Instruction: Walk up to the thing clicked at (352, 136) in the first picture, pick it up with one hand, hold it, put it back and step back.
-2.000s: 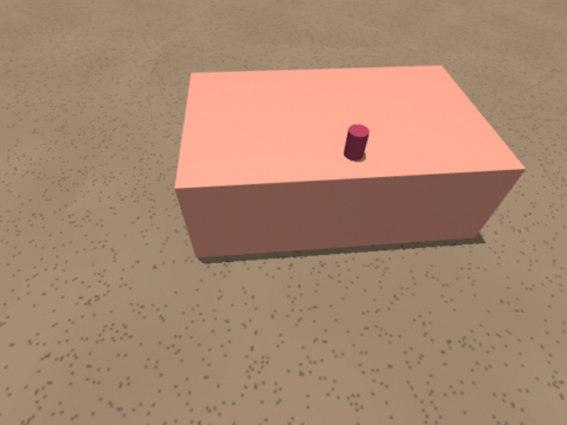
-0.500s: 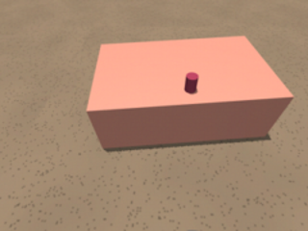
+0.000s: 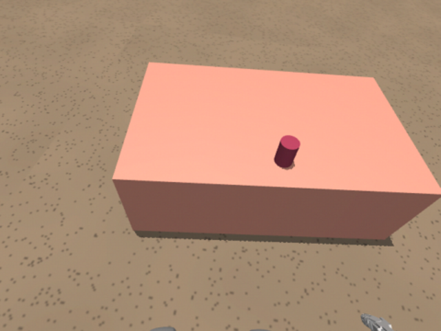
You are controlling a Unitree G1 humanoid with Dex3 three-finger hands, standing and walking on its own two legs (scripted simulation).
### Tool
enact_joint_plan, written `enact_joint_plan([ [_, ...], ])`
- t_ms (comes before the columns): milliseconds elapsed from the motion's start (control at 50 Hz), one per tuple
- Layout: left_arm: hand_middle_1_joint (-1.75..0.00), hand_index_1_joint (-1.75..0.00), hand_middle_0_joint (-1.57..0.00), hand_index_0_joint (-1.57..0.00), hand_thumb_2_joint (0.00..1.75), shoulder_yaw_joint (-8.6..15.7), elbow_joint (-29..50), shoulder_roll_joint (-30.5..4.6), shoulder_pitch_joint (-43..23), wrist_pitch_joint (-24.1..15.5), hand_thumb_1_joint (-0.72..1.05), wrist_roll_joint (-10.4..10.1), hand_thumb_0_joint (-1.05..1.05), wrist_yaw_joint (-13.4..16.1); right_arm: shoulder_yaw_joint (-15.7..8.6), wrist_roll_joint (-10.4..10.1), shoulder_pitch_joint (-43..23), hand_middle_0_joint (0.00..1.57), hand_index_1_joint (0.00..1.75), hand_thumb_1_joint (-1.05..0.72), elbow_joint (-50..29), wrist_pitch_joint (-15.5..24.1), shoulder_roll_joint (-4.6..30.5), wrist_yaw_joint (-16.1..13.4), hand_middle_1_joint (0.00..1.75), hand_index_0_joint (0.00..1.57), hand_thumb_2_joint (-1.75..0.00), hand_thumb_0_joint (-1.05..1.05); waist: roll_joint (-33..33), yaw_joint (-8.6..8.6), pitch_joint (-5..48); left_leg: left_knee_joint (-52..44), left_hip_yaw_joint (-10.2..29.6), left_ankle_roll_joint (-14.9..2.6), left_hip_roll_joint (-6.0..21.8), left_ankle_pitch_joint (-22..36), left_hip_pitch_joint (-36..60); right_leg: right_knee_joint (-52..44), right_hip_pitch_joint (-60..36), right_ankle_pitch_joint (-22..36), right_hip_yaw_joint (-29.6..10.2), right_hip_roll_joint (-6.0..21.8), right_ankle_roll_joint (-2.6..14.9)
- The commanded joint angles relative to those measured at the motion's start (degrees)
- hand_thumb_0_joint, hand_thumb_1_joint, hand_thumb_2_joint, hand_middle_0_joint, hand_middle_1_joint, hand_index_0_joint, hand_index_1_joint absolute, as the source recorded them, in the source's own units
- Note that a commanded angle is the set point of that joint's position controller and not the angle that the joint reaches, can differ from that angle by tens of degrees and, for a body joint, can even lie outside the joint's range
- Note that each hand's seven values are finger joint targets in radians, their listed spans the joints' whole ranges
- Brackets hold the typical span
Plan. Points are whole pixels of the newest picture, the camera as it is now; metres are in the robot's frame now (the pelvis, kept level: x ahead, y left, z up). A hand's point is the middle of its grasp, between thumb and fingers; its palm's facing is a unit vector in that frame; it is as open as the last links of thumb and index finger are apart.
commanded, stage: walk up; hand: right
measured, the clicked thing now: (286, 151) +0.77 -0.27 -0.29
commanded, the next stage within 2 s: none
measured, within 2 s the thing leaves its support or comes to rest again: neither
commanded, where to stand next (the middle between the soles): +0.33 -0.06 m, yaw +0 degrees
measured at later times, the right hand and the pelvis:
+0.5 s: hand (372, 282) +0.25 -0.35 -0.14, palm faces -0.09 +0.94 -0.33, open 7.4 cm; pelvis +0.17 -0.08 +0.01, yaw +0 degrees
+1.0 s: hand (340, 229) +0.38 -0.31 -0.14, palm faces -0.05 +0.93 -0.36, open 7.4 cm; pelvis +0.25 -0.06 -0.01, yaw +1 degrees
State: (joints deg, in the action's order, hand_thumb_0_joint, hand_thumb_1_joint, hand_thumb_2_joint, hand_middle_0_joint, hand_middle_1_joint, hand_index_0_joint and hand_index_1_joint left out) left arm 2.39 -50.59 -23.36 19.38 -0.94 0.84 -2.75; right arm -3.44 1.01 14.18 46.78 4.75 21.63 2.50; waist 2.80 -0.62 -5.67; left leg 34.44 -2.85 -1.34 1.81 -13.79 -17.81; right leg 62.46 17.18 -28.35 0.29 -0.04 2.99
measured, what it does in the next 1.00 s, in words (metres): walks ahead: right foot, then left foot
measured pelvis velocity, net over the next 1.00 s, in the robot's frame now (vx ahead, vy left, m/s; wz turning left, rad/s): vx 0.25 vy -0.06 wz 0.01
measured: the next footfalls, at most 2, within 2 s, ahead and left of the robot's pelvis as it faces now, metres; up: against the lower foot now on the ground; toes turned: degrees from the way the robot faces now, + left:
right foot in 0.26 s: +0.24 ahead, -0.20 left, +0.00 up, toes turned -5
left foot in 0.70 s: +0.36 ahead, +0.06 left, +0.00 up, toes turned +2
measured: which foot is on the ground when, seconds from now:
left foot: down 0.00-0.28, up 0.30-0.68, down 0.70-1.00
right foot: up 0.00-0.24, down 0.26-0.72, up 0.74-0.94, down 0.96-1.00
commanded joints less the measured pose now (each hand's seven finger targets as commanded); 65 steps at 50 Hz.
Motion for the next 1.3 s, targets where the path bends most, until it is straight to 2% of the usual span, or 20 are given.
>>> enact_joint_plan([
  [0, -0.30, -0.30, -0.20, -0.20, 0.90, 3.8, 5.0, -11.3, 2.6, -2.0, 0.90, -0.9, 0.00, 0.6, -4.1, -1.5, 6.3, 0.20, 0.30, -0.90, -3.0, 1.4, 15.9, -2.1, 0.30, 0.20, -0.90, 0.00, -7.7, 1.16, 2.3, -14.7, 14.7, -11.24, 14.6, 17.3, 10.3, 0.1, 13.9, 5.6, -5.8, 5.1, -0.46],
  [140, -0.30, -0.30, -0.20, -0.20, 0.90, 4.6, 6.4, -10.4, -1.4, -2.2, 0.90, -0.1, 0.00, -1.9, -4.5, -0.5, 1.4, 0.20, 0.30, -0.90, -5.9, 1.9, 18.1, -1.3, 0.30, 0.20, -0.90, 0.00, -13.7, 0.62, 0.9, -16.2, 7.5, -10.84, 12.0, 0.0, -1.3, -22.2, 2.9, 16.1, 0.7, 5.9, -1.90],
  [240, -0.30, -0.30, -0.20, -0.20, 0.90, 7.6, 1.8, -14.8, 10.7, -3.5, 0.90, 0.5, 0.00, -0.9, -2.8, 0.0, 1.5, 0.20, 0.30, -0.90, -6.2, 0.2, 13.5, -1.0, 0.30, 0.20, -0.90, 0.00, 2.3, -6.73, 7.0, 8.2, 2.9, -6.10, 5.8, -14.0, -14.2, -28.3, -21.4, 11.5, 1.4, 2.3, -0.99],
  [260, -0.30, -0.30, -0.20, -0.20, 0.90, 8.9, 2.2, -19.2, 13.5, -4.1, 0.90, 1.1, 0.00, -0.1, -1.5, -0.2, 3.5, 0.20, 0.30, -0.90, -6.9, 0.2, 9.3, -0.9, 0.30, 0.20, -0.90, 0.00, 17.5, -7.74, 6.4, 26.4, -2.8, -3.36, -1.0, -15.8, -21.6, -40.9, -22.9, -7.0, -15.6, 12.0, 2.47],
  [280, -0.30, -0.30, -0.20, -0.20, 0.90, 8.4, 4.7, -21.3, 10.6, -4.7, 0.90, 0.8, 0.00, 0.3, -1.4, -0.7, 4.9, 0.20, 0.30, -0.90, -6.5, -0.3, 10.3, -1.3, 0.30, 0.20, -0.90, 0.00, 15.7, -6.13, 4.3, 34.5, 1.9, -0.89, -4.5, -17.1, -25.6, -51.2, -17.8, -11.6, -37.5, 23.8, 7.65],
  [300, -0.30, -0.30, -0.20, -0.20, 0.90, 8.0, 5.8, -22.2, 5.5, -4.5, 0.90, 0.0, 0.00, 0.3, -2.9, 0.0, 4.3, 0.20, 0.30, -0.90, -5.6, -0.6, 15.2, -1.9, 0.30, 0.20, -0.90, 0.00, 12.0, -4.25, 1.1, 36.4, 5.6, -0.52, -0.4, -17.6, -22.9, -51.9, -10.9, -12.5, -41.9, 26.0, 11.62],
  [320, -0.30, -0.30, -0.20, -0.20, 0.90, 7.7, 6.7, -20.4, 3.5, -4.2, 0.90, -0.3, 0.00, 0.4, -3.2, -0.2, 3.0, 0.20, 0.30, -0.90, -4.9, -0.2, 16.9, -1.7, 0.30, 0.20, -0.90, 0.00, 8.1, -3.33, -1.3, 35.3, 6.6, -0.57, 2.1, -15.1, -22.5, -50.8, -7.7, -7.7, -37.9, 25.0, 13.94],
  [400, -0.30, -0.30, -0.20, -0.20, 0.90, 5.8, 6.2, -15.7, 0.8, -5.0, 0.90, -0.8, 0.00, 1.2, -2.6, -1.1, 7.7, 0.20, 0.30, -0.90, -0.9, -0.9, 13.4, -0.5, 0.30, 0.20, -0.90, 0.00, 7.1, -0.08, 0.7, 27.0, 5.6, -0.37, 3.4, -6.5, -14.6, -45.5, -4.1, 14.4, -13.9, 15.9, 9.54],
  [500, -0.30, -0.30, -0.20, -0.20, 0.90, 5.6, 7.6, -16.3, 2.9, -5.6, 0.90, -0.3, 0.00, 1.3, -2.9, -0.1, 2.3, 0.20, 0.30, -0.90, -3.3, -1.9, 12.1, 1.1, 0.30, 0.20, -0.90, 0.00, 5.9, -2.07, 1.7, 12.9, 2.5, 0.97, 3.2, -3.3, -12.9, -46.4, -5.5, 11.0, -9.3, 15.3, 10.27],
  [620, -0.30, -0.30, -0.20, -0.20, 0.90, 3.4, 7.6, -14.7, 1.1, -4.0, 0.90, -0.8, 0.00, 2.5, -2.2, -0.2, 2.0, 0.20, 0.30, -0.90, -2.1, -1.0, 9.3, -0.5, 0.30, 0.20, -0.90, 0.00, 2.0, -0.03, 5.6, -1.9, -1.7, -0.50, -0.9, 8.2, 2.8, -31.0, -2.3, 39.9, -1.2, 13.6, 6.64],
  [660, -0.30, -0.30, -0.20, -0.20, 0.90, 1.8, 7.9, -11.0, 1.4, -3.5, 0.90, -1.3, 0.00, 2.8, -3.4, 0.1, 6.6, 0.20, 0.30, -0.90, -0.4, -0.6, 13.0, -1.4, 0.30, 0.20, -0.90, 0.00, -5.8, 2.55, 9.4, -6.2, 2.6, -3.12, 1.4, 14.2, 13.3, -18.7, 2.3, 33.2, 2.7, 8.1, 2.32],
  [680, -0.30, -0.30, -0.20, -0.20, 0.90, 0.8, 8.7, -7.7, 3.1, -3.4, 0.90, -1.7, 0.00, 2.9, -4.5, 0.6, 8.3, 0.20, 0.30, -0.90, -1.0, -0.5, 17.4, -2.0, 0.30, 0.20, -0.90, 0.00, -16.0, 3.26, 13.1, -8.9, 18.3, -7.26, 13.5, 19.8, 19.1, -7.9, 9.1, 18.4, 4.5, 3.2, -0.97],
  [700, -0.30, -0.30, -0.20, -0.20, 0.90, 0.9, 6.8, -7.9, 5.7, -2.1, 0.90, -1.8, 0.00, 3.3, -4.0, 0.0, 5.8, 0.20, 0.30, -0.90, -2.4, -0.5, 17.9, -2.4, 0.30, 0.20, -0.90, 0.00, -12.3, 0.95, 11.3, -12.4, 27.6, -11.93, 19.8, 18.1, 15.2, -6.1, 10.6, -3.7, 0.4, -0.2, -1.53],
  [720, -0.30, -0.30, -0.20, -0.20, 0.90, 1.7, 5.1, -11.6, 6.6, -1.2, 0.90, -1.5, 0.00, 3.8, -4.5, -1.2, 4.1, 0.20, 0.30, -0.90, -1.9, -0.8, 19.2, -2.2, 0.30, 0.20, -0.90, 0.00, -12.3, 0.95, 10.9, -13.0, 29.6, -16.56, 22.4, 11.1, 13.1, -2.0, 9.4, -7.6, -0.5, 2.7, -1.03],
  [800, -0.30, -0.30, -0.20, -0.20, 0.90, 2.1, 2.2, -11.4, 4.0, -1.1, 0.90, -1.4, 0.00, 3.2, -2.7, -0.5, -2.4, 0.20, 0.30, -0.90, -2.4, -1.4, 15.7, -2.7, 0.30, 0.20, -0.90, 0.00, -12.5, -0.28, 5.1, -12.0, 13.9, -10.26, 12.6, 7.6, 1.4, -10.5, 6.0, -0.5, -1.5, 4.6, -0.66],
  [940, -0.30, -0.30, -0.20, -0.20, 0.90, 2.5, -2.3, -10.0, 3.8, -1.8, 0.90, 0.0, 0.00, 3.9, -1.1, -0.9, -8.4, 0.20, 0.30, -0.90, -2.3, -3.6, 13.1, -2.1, 0.30, 0.20, -0.90, 0.00, -10.5, -2.16, 7.9, -4.8, 10.1, -6.82, 10.2, -4.4, -7.1, -31.2, -8.6, 13.2, 2.1, 1.3, -1.28],
  [1000, -0.30, -0.30, -0.20, -0.20, 0.90, 3.3, 0.1, -17.4, -7.6, -2.6, 0.90, 0.9, 0.00, 4.0, -0.5, -1.4, -7.1, 0.20, 0.30, -0.90, 0.1, -4.5, 10.4, -2.2, 0.30, 0.20, -0.90, 0.00, 7.1, 0.87, 2.9, 8.2, 2.8, -0.37, 0.0, -15.0, -3.4, -44.4, 6.9, 0.6, -22.2, 18.5, 7.42],
  [1040, -0.30, -0.30, -0.20, -0.20, 0.90, 1.8, 0.9, -13.2, -13.1, -2.3, 0.90, 0.3, 0.00, 3.6, -1.1, -1.1, -4.2, 0.20, 0.30, -0.90, 3.3, -3.9, 11.9, -2.1, 0.30, 0.20, -0.90, 0.00, 2.5, 3.76, 1.9, 1.4, 5.3, -0.65, 2.6, -8.9, 7.0, -39.6, 13.7, 4.9, -13.1, 13.8, 4.40],
  [1080, -0.30, -0.30, -0.20, -0.20, 0.90, 0.9, -1.0, -10.6, -11.8, -2.6, 0.90, -0.5, 0.00, 3.6, -0.6, -1.6, -7.5, 0.20, 0.30, -0.90, 4.6, -2.9, 12.2, -1.9, 0.30, 0.20, -0.90, 0.00, -1.7, 1.67, 4.5, -5.4, 9.7, -2.38, 5.9, 4.5, 4.6, -33.4, 4.4, 18.3, -4.4, 6.8, -0.62],
  [1280, -0.30, -0.30, -0.20, -0.20, 0.90, 0.2, -5.9, -10.7, -13.9, -1.7, 0.90, -1.1, 0.00, 3.4, 0.9, -1.1, -10.7, 0.20, 0.30, -0.90, 10.6, -2.9, 12.0, -1.9, 0.30, 0.20, -0.90, 0.00, -2.9, 0.16, 8.2, -10.8, 8.2, -1.75, 6.1, 7.4, 5.6, -37.6, -6.2, 19.7, -4.0, 7.1, -0.82],
])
